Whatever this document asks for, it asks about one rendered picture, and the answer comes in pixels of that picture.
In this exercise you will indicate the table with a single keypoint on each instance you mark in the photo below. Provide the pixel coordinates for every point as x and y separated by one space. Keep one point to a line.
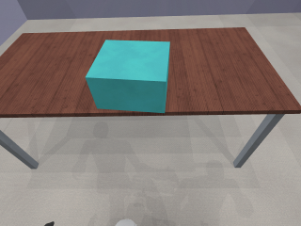
211 71

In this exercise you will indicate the carton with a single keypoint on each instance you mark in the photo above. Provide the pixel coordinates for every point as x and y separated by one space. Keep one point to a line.
130 75

